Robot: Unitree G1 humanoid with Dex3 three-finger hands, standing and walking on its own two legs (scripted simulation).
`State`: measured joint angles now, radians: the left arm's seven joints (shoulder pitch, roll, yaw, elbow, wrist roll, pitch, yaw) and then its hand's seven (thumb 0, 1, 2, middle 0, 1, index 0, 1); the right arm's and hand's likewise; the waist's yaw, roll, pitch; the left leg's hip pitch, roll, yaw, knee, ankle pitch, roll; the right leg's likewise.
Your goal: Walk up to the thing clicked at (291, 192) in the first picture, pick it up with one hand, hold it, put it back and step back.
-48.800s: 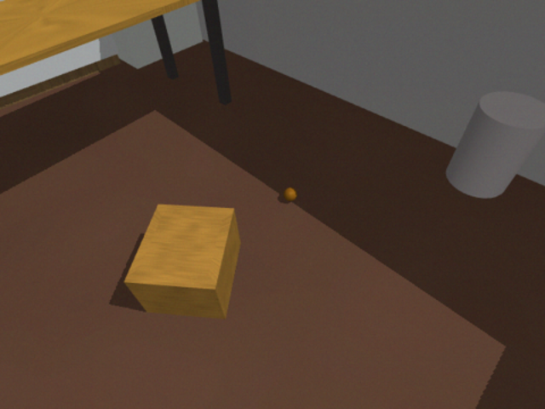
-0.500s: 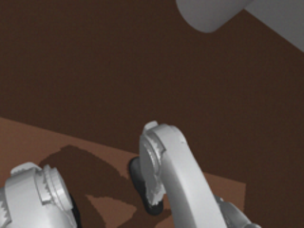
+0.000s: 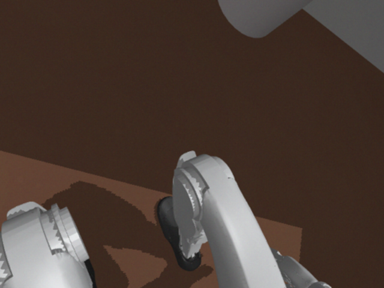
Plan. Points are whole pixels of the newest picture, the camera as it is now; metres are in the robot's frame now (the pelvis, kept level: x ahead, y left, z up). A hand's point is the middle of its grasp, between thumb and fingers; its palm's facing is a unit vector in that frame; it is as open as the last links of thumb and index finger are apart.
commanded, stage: rest palm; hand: left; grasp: from above
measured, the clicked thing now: out of the picture +0.47 +0.35 -0.27
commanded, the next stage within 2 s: close in 0.60 s
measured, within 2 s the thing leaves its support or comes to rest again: neither
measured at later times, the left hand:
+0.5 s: hand out of the picture +0.45 +0.34 -0.26, palm faces -0.44 -0.17 -0.88, open 13.8 cm
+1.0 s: hand out of the picture +0.45 +0.34 -0.25, palm faces -0.43 -0.15 -0.89, open 13.0 cm
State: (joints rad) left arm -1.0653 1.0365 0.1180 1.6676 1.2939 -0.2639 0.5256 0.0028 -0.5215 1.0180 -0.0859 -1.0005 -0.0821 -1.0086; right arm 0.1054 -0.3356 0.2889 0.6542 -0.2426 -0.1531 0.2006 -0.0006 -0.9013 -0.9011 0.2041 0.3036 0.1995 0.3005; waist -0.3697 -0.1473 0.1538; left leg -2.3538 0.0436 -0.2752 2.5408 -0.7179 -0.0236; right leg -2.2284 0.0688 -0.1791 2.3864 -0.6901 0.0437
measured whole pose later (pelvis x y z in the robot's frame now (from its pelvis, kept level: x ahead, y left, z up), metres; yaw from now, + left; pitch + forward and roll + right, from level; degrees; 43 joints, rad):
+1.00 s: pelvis -0.01 +0.00 +0.00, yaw -1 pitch +27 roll -15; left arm -1.11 1.08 0.10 1.74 1.28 -0.21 0.59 0.00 -0.33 0.88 -0.16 -1.03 -0.19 -1.00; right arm 0.08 -0.35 0.33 0.62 -0.25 -0.21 0.22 0.00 -0.90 -0.90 0.20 0.30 0.20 0.30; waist -0.39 -0.16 0.18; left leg -2.36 0.05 -0.29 2.55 -0.71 -0.01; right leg -2.22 0.08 -0.19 2.37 -0.67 0.06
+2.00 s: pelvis +0.00 +0.00 +0.00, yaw -2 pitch +27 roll -15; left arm -1.08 1.09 0.11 1.71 1.25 -0.22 0.57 -0.01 0.21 0.51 -0.57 -0.76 -0.68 -0.71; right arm 0.08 -0.36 0.34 0.62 -0.25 -0.21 0.22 0.00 -0.90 -0.90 0.20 0.30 0.20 0.30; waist -0.39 -0.17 0.20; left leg -2.35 0.05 -0.30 2.55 -0.72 -0.02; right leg -2.21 0.08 -0.19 2.37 -0.68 0.06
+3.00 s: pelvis +0.00 +0.00 +0.01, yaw +1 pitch +31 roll -13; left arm -1.01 0.90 0.05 1.44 1.19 -0.12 0.35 -0.03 0.14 0.41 -0.74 -0.63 -0.86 -0.55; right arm 0.12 -0.33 0.20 0.63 -0.16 -0.13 0.23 0.00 -0.91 -0.90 0.20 0.30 0.20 0.30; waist -0.29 -0.05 0.03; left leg -2.37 0.04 -0.22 2.48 -0.69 0.00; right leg -2.24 0.05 -0.14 2.35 -0.68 0.05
